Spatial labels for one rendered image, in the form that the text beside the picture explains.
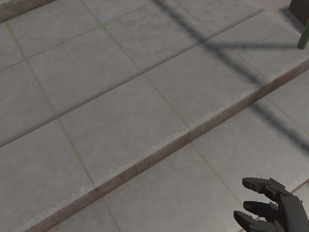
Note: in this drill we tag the robot right hand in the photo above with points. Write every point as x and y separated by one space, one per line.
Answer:
288 216

